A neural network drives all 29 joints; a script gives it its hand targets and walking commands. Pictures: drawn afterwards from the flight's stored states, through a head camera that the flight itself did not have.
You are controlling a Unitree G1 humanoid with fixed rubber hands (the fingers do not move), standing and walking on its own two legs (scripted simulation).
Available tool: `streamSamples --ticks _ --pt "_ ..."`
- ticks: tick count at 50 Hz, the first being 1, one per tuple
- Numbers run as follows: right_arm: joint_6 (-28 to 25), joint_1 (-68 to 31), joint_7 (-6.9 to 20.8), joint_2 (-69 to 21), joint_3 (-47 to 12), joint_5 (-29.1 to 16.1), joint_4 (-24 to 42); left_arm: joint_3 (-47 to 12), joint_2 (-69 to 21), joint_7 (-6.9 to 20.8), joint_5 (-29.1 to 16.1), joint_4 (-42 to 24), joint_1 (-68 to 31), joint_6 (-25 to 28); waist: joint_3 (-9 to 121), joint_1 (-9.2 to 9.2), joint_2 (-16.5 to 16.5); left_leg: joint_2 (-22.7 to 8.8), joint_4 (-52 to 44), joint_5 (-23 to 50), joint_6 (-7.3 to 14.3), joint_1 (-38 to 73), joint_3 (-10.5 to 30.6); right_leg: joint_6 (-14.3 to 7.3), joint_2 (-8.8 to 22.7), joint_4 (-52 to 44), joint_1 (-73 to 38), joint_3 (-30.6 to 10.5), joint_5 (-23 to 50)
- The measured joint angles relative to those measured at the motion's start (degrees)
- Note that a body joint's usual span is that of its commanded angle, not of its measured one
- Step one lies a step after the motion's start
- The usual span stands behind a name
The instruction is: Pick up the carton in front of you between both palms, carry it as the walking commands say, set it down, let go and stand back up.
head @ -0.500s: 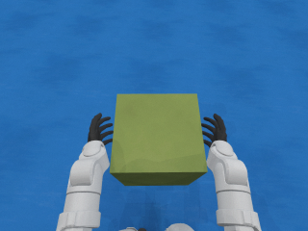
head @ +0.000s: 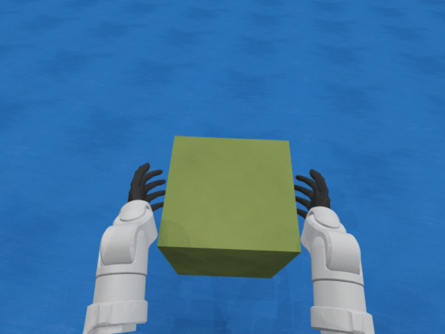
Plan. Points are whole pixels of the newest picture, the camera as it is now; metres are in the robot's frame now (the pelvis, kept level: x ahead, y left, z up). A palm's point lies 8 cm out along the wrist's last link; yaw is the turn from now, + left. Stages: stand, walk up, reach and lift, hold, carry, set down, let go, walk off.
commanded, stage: carry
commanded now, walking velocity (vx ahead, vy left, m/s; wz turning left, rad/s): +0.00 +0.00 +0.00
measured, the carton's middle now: (227, 214) +0.35 +0.01 +0.01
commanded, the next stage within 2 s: none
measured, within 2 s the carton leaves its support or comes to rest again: neither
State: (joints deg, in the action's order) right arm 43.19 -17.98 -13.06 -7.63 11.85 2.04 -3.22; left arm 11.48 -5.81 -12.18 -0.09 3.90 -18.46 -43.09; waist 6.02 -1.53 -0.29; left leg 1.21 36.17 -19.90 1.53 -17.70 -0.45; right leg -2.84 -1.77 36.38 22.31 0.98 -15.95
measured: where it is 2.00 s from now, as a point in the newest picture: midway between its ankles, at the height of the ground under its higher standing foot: outside the picture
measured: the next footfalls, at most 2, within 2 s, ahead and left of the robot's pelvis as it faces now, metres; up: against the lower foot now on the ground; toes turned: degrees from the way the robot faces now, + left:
none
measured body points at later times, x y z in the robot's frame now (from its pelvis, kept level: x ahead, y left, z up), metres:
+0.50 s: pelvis -0.04 +0.00 +0.00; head -0.06 +0.00 +0.45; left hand +0.29 +0.16 +0.09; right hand +0.29 -0.15 +0.09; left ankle -0.05 +0.11 -0.73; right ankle +0.00 -0.10 -0.73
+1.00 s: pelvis -0.08 +0.01 +0.00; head -0.10 +0.01 +0.45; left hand +0.26 +0.16 +0.10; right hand +0.26 -0.15 +0.10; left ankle -0.05 +0.11 -0.73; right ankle +0.00 -0.10 -0.73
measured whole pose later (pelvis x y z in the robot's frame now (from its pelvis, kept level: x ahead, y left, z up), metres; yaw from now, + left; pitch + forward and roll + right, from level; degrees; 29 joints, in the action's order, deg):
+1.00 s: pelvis -0.08 +0.01 +0.00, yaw +0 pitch +1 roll +0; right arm 56.2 -27.3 -11.3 -8.0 17.8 4.5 -5.5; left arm 17.4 -8.5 -11.2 4.2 4.6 -27.0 -56.5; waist 5.0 -0.4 -0.5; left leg 1.6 32.6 -14.9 1.9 -19.0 -1.5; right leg -1.5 -1.2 30.5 22.7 0.3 -9.1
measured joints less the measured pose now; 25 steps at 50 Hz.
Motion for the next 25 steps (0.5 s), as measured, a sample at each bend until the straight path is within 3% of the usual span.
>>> streamSamples --ticks 12,25 --pt "7.27 -4.39 0.2 0.35 3.21 0.98 -3.35 2.95 -1.66 -0.22 2.77 2.96 -4.16 -7.11 1.18 0.96 0.29 0.36 -0.76 -2.13 0.08 1.82 -0.23 0.96 0.41 -0.17 -1.5 -0.16 -1.97" --pt "9.46 -6.75 0.85 -0.06 4.39 1.06 -2.26 4.25 -2.06 0.35 3.01 1.05 -5.97 -9.56 -0.78 1.03 0.0 0.31 -2.19 1.37 0.11 0.48 -0.59 1.02 0.42 -2.84 -0.67 -0.4 2.3"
